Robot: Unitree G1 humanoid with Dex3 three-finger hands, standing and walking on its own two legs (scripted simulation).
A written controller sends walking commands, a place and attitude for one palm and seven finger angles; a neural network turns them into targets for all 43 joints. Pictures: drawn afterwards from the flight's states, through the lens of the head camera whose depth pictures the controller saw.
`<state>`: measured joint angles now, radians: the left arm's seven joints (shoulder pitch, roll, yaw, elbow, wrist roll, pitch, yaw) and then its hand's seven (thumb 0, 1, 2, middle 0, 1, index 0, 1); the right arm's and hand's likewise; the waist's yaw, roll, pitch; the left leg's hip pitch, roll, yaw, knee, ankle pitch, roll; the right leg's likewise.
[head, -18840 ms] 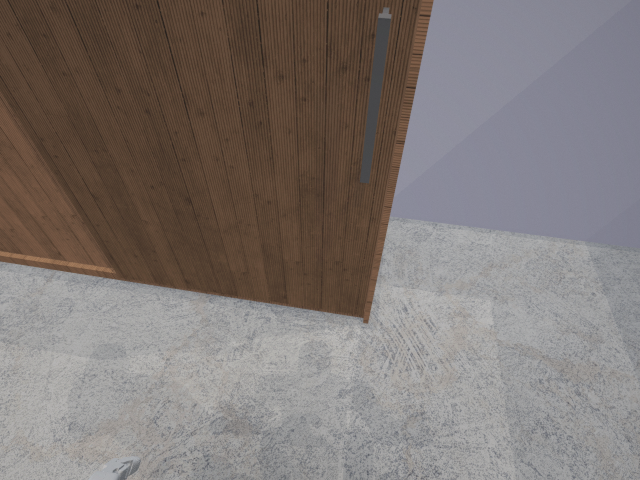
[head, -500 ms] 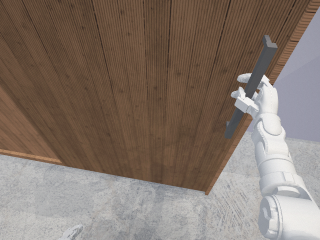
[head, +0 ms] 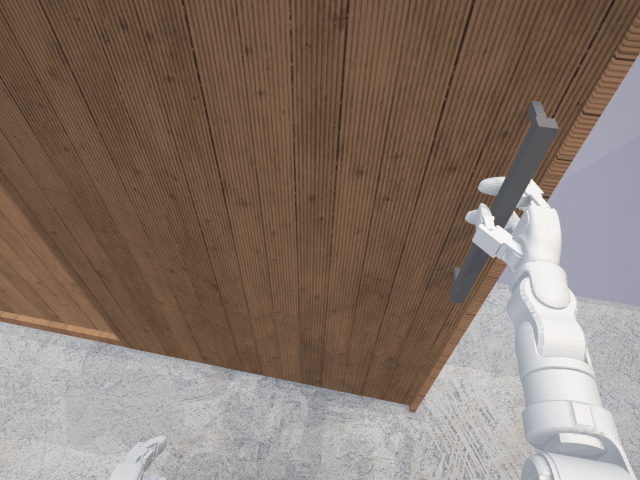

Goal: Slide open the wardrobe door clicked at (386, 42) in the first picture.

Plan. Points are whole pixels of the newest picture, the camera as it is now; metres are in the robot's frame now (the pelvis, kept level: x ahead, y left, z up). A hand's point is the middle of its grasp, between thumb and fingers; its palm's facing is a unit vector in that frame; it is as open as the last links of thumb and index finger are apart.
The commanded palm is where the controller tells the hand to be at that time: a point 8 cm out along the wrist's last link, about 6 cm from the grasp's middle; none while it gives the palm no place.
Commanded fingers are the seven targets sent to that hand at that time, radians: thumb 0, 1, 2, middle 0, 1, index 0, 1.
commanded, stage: tug the door sideways, standing still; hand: right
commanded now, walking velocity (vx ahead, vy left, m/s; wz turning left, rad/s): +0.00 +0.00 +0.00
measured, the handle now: (489, 219) +0.46 -0.18 +0.10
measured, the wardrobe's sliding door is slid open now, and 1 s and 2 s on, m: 0.00 0.00 0.03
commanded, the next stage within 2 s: step sideways, sliding the door along in 0.86 s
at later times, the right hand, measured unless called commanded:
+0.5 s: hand (477, 228) +0.41 -0.15 +0.13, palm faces +0.19 +0.98 -0.02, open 5.6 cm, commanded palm +0.38 -0.14 +0.13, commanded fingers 0.00 -0.90 -0.90 0.45 1.40 0.45 1.40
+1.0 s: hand (478, 230) +0.41 -0.15 +0.13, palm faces +0.17 +0.98 -0.04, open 5.6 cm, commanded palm +0.39 -0.17 +0.13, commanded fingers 0.00 -0.90 -0.90 0.45 1.40 0.45 1.40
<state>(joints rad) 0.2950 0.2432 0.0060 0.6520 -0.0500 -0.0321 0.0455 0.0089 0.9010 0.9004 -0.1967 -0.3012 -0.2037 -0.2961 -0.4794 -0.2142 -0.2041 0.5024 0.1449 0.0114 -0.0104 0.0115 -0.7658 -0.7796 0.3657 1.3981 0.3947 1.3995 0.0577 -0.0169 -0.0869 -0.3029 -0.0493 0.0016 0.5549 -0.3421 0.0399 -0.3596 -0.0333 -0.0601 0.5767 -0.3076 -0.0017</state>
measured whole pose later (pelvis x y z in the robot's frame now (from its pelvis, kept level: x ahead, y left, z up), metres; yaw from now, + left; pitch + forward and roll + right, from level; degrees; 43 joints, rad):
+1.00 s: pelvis -0.03 -0.01 -0.01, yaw -5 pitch +6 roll +1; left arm 0.29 0.22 0.00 0.79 -0.02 -0.16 0.02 0.01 0.90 0.90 -0.20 -0.30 -0.20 -0.30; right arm -0.78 -0.15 -0.02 0.83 0.13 -0.10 -0.16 0.00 -0.78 -0.82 0.35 1.40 0.30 1.40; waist 0.01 -0.02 -0.05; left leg -0.38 -0.01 0.08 0.63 -0.35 0.03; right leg -0.47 0.01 0.02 0.66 -0.29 -0.02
